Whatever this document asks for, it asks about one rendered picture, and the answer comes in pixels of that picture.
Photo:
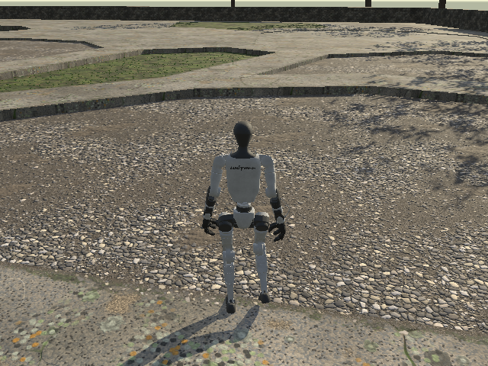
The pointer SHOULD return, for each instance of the robot right forearm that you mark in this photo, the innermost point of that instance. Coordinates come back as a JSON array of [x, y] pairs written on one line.
[[277, 208]]

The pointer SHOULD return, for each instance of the robot head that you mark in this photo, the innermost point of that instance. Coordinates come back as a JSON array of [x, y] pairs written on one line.
[[243, 134]]

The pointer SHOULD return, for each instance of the robot right foot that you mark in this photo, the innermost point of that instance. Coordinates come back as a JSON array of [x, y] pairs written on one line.
[[264, 298]]

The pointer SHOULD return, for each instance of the robot left hand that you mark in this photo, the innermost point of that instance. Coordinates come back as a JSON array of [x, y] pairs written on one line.
[[209, 223]]

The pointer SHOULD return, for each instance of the robot left forearm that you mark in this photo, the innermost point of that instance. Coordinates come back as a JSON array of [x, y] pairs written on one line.
[[209, 205]]

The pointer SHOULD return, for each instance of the robot right hand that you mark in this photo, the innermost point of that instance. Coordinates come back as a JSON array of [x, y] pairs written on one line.
[[281, 229]]

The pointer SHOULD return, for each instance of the robot right upper arm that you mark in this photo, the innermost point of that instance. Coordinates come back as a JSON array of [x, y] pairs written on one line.
[[270, 175]]

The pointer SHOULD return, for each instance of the robot left upper arm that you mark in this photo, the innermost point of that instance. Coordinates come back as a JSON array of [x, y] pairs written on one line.
[[216, 174]]

